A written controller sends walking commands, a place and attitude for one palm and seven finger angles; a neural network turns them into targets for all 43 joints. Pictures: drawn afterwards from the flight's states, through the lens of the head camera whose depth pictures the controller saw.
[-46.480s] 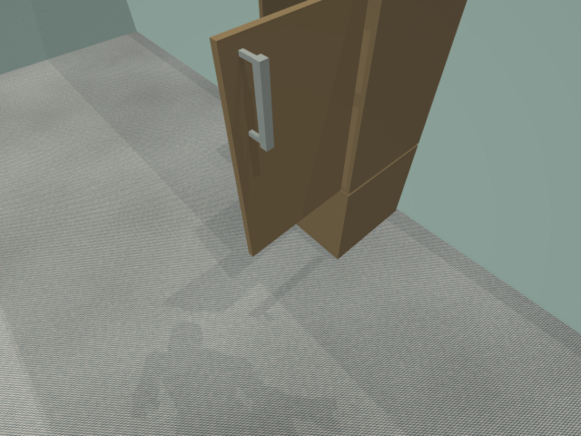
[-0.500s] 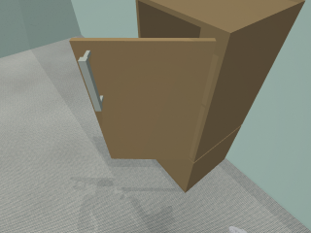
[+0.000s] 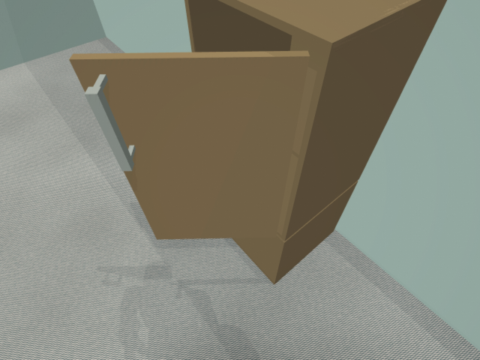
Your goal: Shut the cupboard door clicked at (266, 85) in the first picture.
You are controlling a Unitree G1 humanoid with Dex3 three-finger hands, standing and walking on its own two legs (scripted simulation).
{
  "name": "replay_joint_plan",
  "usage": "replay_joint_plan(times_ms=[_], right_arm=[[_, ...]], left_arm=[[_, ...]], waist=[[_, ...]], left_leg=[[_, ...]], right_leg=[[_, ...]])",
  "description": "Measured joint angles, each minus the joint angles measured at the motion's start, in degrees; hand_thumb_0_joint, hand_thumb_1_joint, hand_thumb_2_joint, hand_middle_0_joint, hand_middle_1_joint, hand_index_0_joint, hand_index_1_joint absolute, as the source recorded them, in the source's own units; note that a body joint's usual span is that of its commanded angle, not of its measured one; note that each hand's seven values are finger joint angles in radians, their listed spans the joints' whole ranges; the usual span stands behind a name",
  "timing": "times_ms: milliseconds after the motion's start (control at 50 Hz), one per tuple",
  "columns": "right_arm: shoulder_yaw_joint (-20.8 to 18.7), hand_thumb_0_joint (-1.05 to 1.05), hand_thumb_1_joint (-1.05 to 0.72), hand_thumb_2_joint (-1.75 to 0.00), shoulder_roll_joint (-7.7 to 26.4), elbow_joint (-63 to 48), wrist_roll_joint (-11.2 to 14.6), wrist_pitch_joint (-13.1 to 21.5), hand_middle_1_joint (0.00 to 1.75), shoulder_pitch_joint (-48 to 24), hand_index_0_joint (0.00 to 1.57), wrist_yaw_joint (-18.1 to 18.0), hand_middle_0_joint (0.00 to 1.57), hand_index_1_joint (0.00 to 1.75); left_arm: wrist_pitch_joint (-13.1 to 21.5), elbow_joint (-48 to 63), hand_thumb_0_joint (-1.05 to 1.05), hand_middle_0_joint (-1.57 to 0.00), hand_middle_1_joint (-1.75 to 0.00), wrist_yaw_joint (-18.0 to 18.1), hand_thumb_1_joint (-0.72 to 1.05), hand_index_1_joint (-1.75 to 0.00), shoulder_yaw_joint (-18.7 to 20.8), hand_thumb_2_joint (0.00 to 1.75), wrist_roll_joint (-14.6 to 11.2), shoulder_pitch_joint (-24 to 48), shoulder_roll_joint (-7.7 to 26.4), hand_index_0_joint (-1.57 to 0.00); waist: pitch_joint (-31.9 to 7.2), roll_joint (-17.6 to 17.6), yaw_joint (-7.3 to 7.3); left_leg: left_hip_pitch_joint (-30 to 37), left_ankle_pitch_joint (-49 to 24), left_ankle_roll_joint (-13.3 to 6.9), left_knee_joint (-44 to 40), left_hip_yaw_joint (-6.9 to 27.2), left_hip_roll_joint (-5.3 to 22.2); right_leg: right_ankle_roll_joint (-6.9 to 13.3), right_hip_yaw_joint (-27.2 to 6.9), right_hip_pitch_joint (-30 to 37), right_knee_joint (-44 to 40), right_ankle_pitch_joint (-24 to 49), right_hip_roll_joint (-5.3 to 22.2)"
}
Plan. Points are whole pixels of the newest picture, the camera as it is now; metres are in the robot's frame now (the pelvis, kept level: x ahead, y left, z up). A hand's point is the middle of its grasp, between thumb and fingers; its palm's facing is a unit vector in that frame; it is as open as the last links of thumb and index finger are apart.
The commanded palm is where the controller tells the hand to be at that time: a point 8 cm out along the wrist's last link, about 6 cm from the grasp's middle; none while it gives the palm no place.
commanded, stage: come to a stop and stand still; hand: left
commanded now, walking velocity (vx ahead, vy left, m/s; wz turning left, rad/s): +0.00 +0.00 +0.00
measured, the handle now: (115, 126) +0.47 +0.25 +0.13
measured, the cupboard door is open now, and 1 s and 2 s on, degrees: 51 51 51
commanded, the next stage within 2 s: look again from close up in 0.84 s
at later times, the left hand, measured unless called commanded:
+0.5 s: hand out of the picture +0.04 +0.16 -0.17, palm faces +0.01 -0.98 -0.21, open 7.3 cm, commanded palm none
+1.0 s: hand out of the picture +0.04 +0.15 -0.17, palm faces +0.03 -0.98 -0.21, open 7.4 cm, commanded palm none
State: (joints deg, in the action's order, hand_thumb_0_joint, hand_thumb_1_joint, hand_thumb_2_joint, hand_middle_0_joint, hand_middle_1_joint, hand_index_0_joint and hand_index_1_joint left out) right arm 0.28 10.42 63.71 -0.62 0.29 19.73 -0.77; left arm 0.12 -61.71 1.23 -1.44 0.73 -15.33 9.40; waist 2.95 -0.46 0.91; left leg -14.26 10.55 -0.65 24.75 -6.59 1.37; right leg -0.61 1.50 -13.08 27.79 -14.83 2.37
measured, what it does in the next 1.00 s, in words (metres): shifts its weight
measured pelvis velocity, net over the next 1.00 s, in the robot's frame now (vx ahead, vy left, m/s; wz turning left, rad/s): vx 0.04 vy -0.03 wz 0.01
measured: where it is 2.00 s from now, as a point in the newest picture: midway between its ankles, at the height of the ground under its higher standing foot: outside the picture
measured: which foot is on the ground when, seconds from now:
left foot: down 0.00-1.00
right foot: down 0.00-1.00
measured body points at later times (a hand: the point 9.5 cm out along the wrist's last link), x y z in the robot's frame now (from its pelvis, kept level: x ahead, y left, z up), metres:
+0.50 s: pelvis +0.03 -0.02 +0.00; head +0.05 -0.03 +0.45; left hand +0.04 +0.21 -0.15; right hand +0.06 -0.25 -0.16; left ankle +0.03 +0.11 -0.74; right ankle +0.00 -0.12 -0.74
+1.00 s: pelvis +0.04 -0.03 +0.00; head +0.06 -0.03 +0.45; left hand +0.04 +0.20 -0.15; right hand +0.06 -0.25 -0.16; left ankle +0.03 +0.11 -0.74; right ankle +0.00 -0.12 -0.74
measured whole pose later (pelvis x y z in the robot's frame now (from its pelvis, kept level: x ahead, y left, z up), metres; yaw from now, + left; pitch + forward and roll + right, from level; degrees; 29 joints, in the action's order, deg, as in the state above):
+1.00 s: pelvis +0.04 -0.03 +0.00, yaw +1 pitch +0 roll +1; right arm 0.3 9.2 65.9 -0.6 0.8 13.3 -2.0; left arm 1.1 -63.8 1.9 -0.5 0.9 -15.2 9.2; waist 2.0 0.1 -0.4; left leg -8.7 12.6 2.2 22.1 -4.8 3.4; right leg 1.6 3.3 -6.4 23.7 -16.9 0.0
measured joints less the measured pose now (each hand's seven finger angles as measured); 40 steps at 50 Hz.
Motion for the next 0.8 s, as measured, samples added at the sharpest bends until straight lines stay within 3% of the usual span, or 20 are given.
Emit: replay_joint_plan(times_ms=[180, 440, 800], right_arm=[[0.3, 0.01, -0.91, -0.9, -2.8, 0.9, 0.1, 0.6, 0.3, -3.4, 0.2, -0.3, 0.19, 0.3], [-0.2, 0.02, -0.93, -0.9, -0.8, 0.9, 0.1, 0.8, 0.3, -6.6, 0.2, -0.8, 0.2, 0.3], [0.0, 0.01, -0.92, -0.9, -0.7, 1.5, 0.0, 0.6, 0.3, -7.2, 0.2, -1.1, 0.2, 0.3]], left_arm=[[0.4, -1.6, 0.01, -0.2, -0.3, 0.5, 0.92, -0.3, 0.4, 0.9, 0.1, 1.1, -0.1, -0.2], [0.8, -2.1, 0.01, -0.2, -0.3, 0.6, 0.92, -0.3, 0.6, 0.9, 0.2, 0.5, -0.3, -0.2], [0.9, -2.1, 0.0, -0.2, -0.3, 0.6, 0.91, -0.3, 0.9, 0.9, 0.2, 0.5, 0.0, -0.2]], waist=[[-0.1, 0.0, -0.39], [-0.7, 0.3, -1.11], [-0.9, 0.5, -1.39]], left_leg=[[1.7, 0.8, 0.9, -0.5, 0.2, 0.8], [3.7, 1.7, 1.7, -1.4, 0.5, 1.2], [5.1, 2.0, 2.6, -2.5, 1.6, 1.8]], right_leg=[[0.7, 0.2, 1.9, -1.0, -0.6, -0.8], [1.2, 0.6, 4.0, -2.0, -1.7, -1.3], [2.0, 1.6, 6.0, -3.6, -2.0, -2.0]])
